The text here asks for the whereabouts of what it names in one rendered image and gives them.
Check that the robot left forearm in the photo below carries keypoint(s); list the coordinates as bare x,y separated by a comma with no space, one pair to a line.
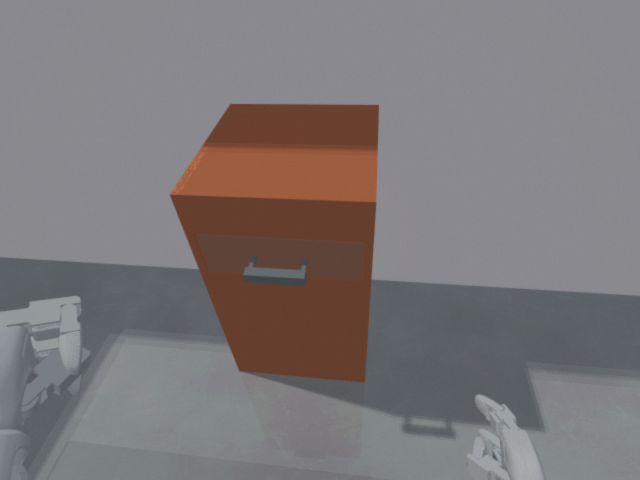
14,448

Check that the robot left hand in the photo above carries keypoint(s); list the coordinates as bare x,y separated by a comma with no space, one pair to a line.
57,342

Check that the cabinet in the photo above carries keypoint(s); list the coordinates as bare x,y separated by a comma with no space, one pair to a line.
297,171

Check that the drawer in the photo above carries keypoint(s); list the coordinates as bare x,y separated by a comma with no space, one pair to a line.
326,259

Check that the robot right hand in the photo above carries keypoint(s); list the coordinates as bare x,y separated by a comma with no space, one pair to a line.
514,454

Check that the handle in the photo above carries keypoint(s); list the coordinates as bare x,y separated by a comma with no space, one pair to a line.
275,276

